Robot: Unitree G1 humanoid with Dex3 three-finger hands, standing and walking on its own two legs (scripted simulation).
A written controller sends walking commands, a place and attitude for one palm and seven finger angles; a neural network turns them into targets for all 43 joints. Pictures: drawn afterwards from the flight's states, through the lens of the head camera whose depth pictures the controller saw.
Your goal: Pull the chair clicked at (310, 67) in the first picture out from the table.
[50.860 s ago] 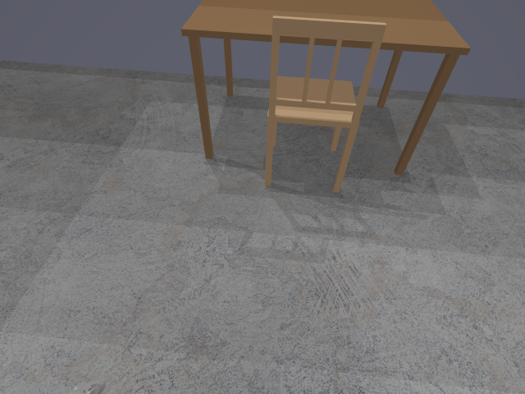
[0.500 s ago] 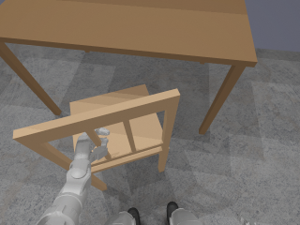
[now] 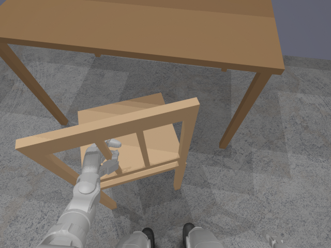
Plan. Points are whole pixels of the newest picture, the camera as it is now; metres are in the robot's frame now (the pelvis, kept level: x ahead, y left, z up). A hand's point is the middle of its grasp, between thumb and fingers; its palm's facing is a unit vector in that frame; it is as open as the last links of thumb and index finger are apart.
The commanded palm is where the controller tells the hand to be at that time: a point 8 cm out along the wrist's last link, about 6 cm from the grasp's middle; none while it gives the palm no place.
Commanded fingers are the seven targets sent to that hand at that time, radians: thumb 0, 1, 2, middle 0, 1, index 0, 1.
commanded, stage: step backward, pulling the chair out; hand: left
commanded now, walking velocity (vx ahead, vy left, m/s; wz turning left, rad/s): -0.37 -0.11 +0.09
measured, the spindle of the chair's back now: (110, 158) +0.36 +0.17 -0.10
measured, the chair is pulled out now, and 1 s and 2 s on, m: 0.23 0.31 0.49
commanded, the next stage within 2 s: none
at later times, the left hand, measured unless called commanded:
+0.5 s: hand (115, 171) +0.30 +0.14 -0.07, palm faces +0.04 -0.98 -0.21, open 4.9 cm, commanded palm +0.28 +0.19 -0.07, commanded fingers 0.00 0.90 0.90 -0.50 -1.45 -0.50 -1.45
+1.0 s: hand (113, 190) +0.25 +0.14 -0.07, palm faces +0.07 -0.98 -0.20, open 5.0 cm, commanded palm +0.23 +0.19 -0.06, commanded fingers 0.00 0.90 0.90 -0.50 -1.45 -0.50 -1.45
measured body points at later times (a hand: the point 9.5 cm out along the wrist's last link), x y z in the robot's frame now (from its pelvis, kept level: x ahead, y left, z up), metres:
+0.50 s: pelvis -0.03 -0.01 +0.00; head +0.07 -0.01 +0.44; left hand +0.30 +0.19 -0.05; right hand +0.07 -0.28 -0.12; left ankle +0.03 +0.10 -0.73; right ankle +0.03 -0.13 -0.73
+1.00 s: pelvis -0.07 -0.02 +0.00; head +0.02 -0.02 +0.44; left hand +0.25 +0.19 -0.05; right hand +0.04 -0.26 -0.13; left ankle -0.07 +0.11 -0.73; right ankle -0.02 -0.13 -0.73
